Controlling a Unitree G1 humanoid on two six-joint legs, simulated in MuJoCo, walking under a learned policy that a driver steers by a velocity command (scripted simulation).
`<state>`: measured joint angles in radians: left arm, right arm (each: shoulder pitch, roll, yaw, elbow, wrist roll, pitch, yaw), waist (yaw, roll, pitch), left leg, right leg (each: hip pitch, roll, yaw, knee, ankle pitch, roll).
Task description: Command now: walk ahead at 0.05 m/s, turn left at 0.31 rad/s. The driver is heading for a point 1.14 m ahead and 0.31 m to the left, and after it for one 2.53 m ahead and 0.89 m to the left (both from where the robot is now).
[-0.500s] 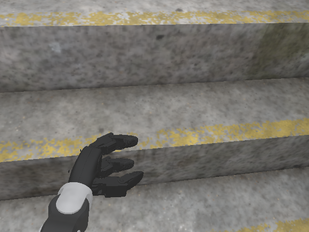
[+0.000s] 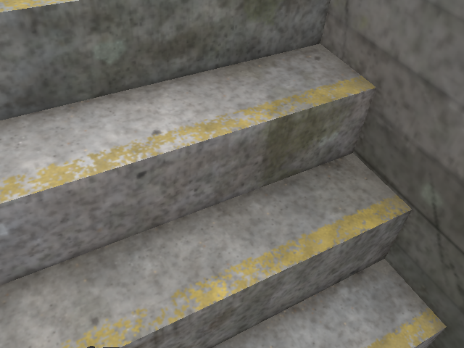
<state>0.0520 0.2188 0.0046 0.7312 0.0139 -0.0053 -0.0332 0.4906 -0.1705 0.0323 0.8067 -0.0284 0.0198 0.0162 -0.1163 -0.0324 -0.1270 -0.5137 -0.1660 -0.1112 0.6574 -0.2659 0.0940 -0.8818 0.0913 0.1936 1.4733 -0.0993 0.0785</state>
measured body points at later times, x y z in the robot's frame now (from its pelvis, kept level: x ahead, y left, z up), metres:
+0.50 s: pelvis +0.10 -0.07 +0.00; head +0.09 -0.05 +0.45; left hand +0.22 +0.22 -0.07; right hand +0.32 -0.27 -0.07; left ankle +0.06 +0.05 -0.72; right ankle +0.14 -0.18 -0.73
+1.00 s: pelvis +0.27 +0.01 +0.14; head +0.33 -0.01 +0.58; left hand +0.12 +0.21 +0.03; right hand +0.56 -0.02 +0.02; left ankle +0.25 +0.10 -0.51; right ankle +0.19 -0.19 -0.33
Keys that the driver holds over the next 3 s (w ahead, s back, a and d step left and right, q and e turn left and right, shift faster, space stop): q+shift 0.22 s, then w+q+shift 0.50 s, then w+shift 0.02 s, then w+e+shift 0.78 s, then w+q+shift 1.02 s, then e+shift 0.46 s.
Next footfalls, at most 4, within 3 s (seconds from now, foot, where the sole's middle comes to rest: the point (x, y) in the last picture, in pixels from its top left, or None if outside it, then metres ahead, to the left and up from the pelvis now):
0.50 right None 0.18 -0.17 -0.76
0.86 left None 0.27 0.13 -0.54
1.38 right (205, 257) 0.58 0.00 -0.33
1.92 left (144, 130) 0.75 0.12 -0.11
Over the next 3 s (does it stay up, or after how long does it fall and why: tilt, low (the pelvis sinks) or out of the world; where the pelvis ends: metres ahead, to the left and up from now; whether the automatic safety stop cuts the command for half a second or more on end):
stays up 1.05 0.40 1.05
